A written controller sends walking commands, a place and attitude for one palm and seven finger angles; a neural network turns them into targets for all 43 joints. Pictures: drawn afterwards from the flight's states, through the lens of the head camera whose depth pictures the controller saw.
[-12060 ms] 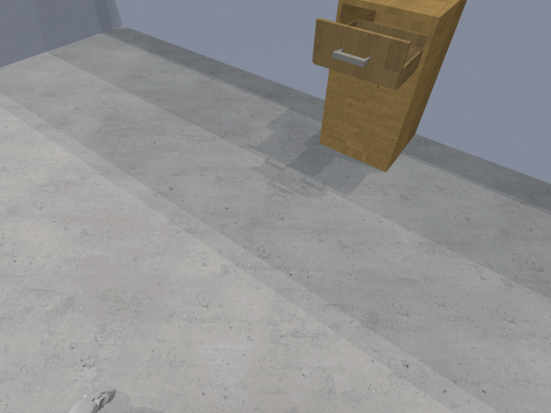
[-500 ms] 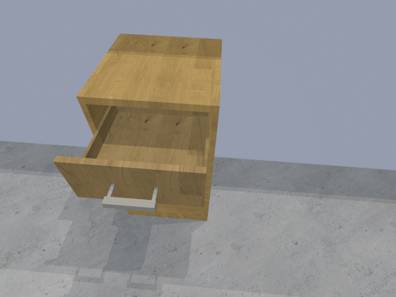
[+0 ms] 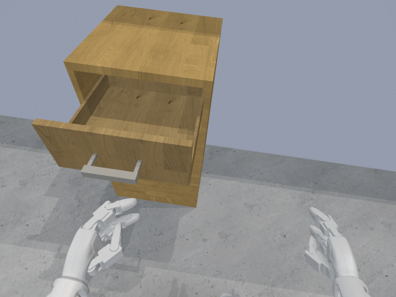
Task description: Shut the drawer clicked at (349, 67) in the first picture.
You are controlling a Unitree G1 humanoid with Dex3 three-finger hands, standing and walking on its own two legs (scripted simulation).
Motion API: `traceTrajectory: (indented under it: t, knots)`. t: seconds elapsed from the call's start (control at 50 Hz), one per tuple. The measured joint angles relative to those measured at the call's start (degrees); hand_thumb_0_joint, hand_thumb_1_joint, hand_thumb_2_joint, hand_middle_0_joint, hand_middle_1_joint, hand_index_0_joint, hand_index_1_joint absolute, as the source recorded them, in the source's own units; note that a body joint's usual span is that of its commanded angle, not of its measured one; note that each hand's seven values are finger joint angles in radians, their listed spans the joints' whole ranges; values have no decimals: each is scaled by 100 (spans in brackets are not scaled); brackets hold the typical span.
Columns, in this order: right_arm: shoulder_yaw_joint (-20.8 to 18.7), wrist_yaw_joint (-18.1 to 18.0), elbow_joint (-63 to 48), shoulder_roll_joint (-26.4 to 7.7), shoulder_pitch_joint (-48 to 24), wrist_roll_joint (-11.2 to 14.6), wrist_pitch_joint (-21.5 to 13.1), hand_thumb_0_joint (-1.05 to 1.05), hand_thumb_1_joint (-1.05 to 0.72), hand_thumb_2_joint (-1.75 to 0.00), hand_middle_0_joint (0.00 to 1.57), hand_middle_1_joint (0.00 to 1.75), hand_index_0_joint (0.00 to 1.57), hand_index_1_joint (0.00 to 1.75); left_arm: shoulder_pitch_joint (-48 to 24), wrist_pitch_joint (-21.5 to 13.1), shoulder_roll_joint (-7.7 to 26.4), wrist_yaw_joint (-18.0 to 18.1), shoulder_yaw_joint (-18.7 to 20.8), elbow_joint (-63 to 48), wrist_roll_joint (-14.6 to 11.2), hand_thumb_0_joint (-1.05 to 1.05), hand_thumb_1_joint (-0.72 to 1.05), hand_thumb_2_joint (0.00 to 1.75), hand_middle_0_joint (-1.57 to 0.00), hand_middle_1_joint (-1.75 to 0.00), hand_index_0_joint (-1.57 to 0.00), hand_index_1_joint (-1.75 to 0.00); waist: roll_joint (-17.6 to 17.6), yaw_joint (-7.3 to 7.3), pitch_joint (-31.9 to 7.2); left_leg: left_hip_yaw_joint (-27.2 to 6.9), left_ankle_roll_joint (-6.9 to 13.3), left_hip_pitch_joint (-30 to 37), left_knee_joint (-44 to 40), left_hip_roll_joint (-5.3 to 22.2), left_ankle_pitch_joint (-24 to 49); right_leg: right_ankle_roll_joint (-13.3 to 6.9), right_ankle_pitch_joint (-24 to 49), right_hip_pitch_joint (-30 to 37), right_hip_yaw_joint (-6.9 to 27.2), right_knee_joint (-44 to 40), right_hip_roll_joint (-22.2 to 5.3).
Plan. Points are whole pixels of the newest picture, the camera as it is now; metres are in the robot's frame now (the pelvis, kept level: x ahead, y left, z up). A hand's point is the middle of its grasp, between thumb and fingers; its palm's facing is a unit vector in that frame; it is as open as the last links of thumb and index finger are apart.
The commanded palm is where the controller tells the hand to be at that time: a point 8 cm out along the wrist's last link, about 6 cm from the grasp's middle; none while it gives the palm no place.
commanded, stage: raise the hand and make a fist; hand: left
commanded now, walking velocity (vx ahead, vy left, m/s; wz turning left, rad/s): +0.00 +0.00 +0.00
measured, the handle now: (113, 167) +0.42 +0.23 -0.04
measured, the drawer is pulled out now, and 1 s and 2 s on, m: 0.23 0.23 0.23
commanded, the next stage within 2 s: bring the fist close to the handle in 1.48 s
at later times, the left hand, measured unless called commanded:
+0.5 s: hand (83, 229) +0.23 +0.22 +0.04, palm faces -0.02 -1.00 -0.03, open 3.5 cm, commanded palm +0.19 +0.27 +0.03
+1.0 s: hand (84, 239) +0.21 +0.21 +0.05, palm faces -0.14 -0.99 -0.03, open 3.2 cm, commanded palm +0.19 +0.27 +0.06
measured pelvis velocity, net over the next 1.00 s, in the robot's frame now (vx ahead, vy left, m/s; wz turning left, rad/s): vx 0.01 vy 0.05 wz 0.02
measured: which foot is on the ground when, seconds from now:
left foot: down 0.00-1.00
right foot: down 0.00-1.00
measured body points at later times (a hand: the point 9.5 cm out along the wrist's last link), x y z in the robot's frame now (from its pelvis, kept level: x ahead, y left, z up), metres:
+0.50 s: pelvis -0.01 +0.01 -0.01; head +0.06 +0.00 +0.43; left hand +0.23 +0.27 +0.04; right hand +0.12 -0.23 -0.11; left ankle -0.01 +0.12 -0.69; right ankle +0.03 -0.08 -0.69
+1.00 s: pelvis +0.01 +0.05 -0.01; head +0.05 +0.06 +0.44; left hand +0.21 +0.26 +0.05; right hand +0.22 -0.15 -0.06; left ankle -0.01 +0.12 -0.69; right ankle +0.03 -0.07 -0.69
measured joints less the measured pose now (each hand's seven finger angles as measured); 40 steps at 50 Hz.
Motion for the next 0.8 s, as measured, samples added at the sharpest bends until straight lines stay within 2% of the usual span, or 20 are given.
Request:
traceTrajectory:
  t: [0.08,0.12,0.16,0.22,0.26,0.28,0.34,0.4,0.44,0.5,0.56,0.68,0.72,0.8]
  knots:
    - [-56,-65,-347,-27,-97,53,150,1,-91,-90,20,30,20,30,560,18,318,-60,296,-96,-179,1,90,89,-54,-66,-54,-66,24,237,31,-164,-50,-546,565,54,-208,-83,-206,-458,-161,472,15]
    - [-10,-129,-300,2,-84,61,111,1,-91,-90,19,30,20,30,685,-155,414,-40,520,-287,-362,2,90,89,-58,-70,-58,-70,130,352,43,-307,-76,-777,808,76,-285,-113,-273,-596,-300,612,22]
    - [107,-192,-123,48,-64,71,23,1,-91,-90,19,30,20,30,620,-424,484,-136,692,-476,-578,2,90,90,-62,-75,-61,-74,268,444,50,-447,-86,-982,1020,86,-344,-130,-321,-706,-436,720,22]
    - [376,-259,232,146,-41,113,-106,1,-91,-90,20,30,20,30,134,-681,573,-567,726,-578,-863,2,90,90,-67,-81,-67,-81,469,518,86,-584,-78,-1233,1271,88,-402,-139,-360,-862,-567,861,17]
    - [558,-300,426,246,-12,150,-137,1,-91,-90,20,30,20,30,-334,-537,642,-933,627,-448,-937,2,90,90,-71,-85,-71,-85,566,493,131,-603,-64,-1347,1355,91,-408,-129,-352,-958,-586,913,16]
    - [638,-316,492,299,13,168,-130,1,-91,-90,20,30,20,30,-571,-351,684,-1095,572,-331,-931,2,90,90,-73,-88,-73,-87,602,448,156,-594,-59,-1388,1365,92,-396,-123,-335,-1003,-577,920,16]
    - [771,-333,563,441,173,185,-39,1,-91,-90,20,30,21,30,-1059,502,800,-1359,519,-30,-847,1,90,90,-79,-94,-79,-94,652,224,215,-493,-59,-1399,1250,86,-321,-92,-249,-1068,-479,847,11]
    - [727,-310,519,488,442,154,90,1,-90,-90,20,30,21,30,-1040,1140,801,-1181,724,-38,-898,2,90,90,-85,-101,-85,-100,640,7,237,-321,-18,-1222,979,90,-238,-44,-135,-983,-312,642,28]
    - [597,-282,508,474,652,142,130,1,-90,-90,20,30,21,30,-786,1213,695,-866,921,-277,-988,2,90,90,-89,-105,-89,-104,610,-65,202,-214,21,-1054,765,85,-187,5,-68,-869,-205,472,38]
    - [378,-254,557,393,908,128,163,1,-90,-90,20,30,21,30,-355,942,544,-482,1133,-632,-1013,2,90,90,-95,-111,-95,-111,537,-52,102,-108,78,-834,504,55,-129,71,-3,-697,-97,256,30]
    - [234,-235,578,232,979,132,172,1,-91,-90,20,30,20,30,-38,609,544,-381,1122,-744,-888,2,90,90,-101,-118,-100,-117,510,-22,59,-110,142,-770,437,3,-123,126,5,-607,-95,171,-14]
    - [191,-286,377,-28,716,143,-27,1,-91,-90,20,30,20,30,280,511,544,-640,557,-816,-737,1,90,90,-113,-131,-113,-130,487,40,150,-156,269,-851,599,-53,-204,234,-13,-594,-137,196,-72]
    - [207,-288,308,-10,613,114,-115,1,-91,-90,20,30,20,30,337,492,512,-566,394,-1016,-688,2,90,90,-117,-135,-117,-135,458,69,143,-159,296,-830,637,-62,-239,263,-23,-555,-138,199,-80]
    - [303,-239,191,139,442,60,-138,1,-91,-90,20,30,20,30,301,420,438,-189,244,-1475,-569,2,90,90,-125,-144,-125,-143,424,133,61,-173,334,-715,647,-98,-286,319,-54,-409,-148,171,-112]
